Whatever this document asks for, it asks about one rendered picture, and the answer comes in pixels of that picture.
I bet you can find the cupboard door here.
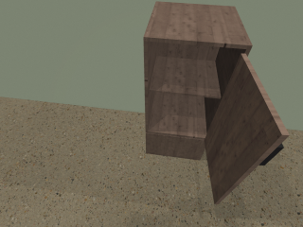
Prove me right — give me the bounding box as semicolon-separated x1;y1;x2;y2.
204;53;290;204

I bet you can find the handle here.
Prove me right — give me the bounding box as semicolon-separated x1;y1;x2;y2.
259;143;284;166

